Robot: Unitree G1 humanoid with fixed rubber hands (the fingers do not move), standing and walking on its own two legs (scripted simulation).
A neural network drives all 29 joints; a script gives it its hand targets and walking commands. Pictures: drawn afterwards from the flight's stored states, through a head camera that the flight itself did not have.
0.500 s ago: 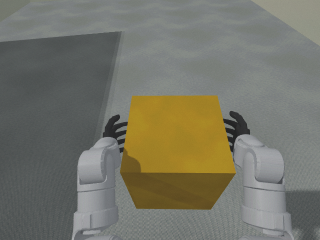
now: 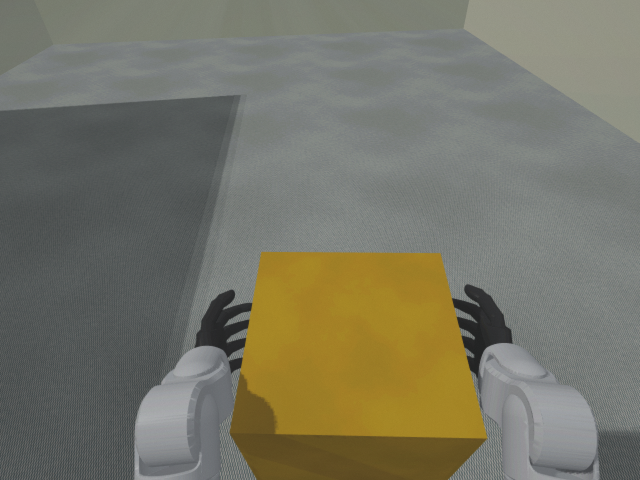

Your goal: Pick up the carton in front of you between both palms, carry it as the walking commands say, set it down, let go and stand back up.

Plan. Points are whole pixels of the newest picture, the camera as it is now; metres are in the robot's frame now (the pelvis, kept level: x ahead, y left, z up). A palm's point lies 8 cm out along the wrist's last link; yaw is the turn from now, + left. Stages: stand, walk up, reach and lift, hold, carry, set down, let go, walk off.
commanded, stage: carry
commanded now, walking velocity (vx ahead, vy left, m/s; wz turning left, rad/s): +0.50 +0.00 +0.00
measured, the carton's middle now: (348, 380) +0.26 +0.00 +0.04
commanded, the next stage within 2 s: none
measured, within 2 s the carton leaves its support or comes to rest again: neither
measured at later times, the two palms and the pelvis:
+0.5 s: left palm (260, 195) +0.55 +0.14 +0.11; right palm (438, 191) +0.55 -0.16 +0.12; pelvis +0.31 -0.01 +0.01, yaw +1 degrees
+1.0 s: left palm (278, 114) +0.87 +0.14 +0.12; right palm (408, 110) +0.87 -0.16 +0.12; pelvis +0.64 -0.01 +0.02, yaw +1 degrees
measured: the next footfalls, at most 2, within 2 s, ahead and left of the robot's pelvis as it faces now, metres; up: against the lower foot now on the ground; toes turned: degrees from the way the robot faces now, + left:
right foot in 0.52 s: +0.52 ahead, -0.12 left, +0.00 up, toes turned -10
left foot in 1.04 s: +0.86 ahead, +0.11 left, +0.00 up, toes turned +12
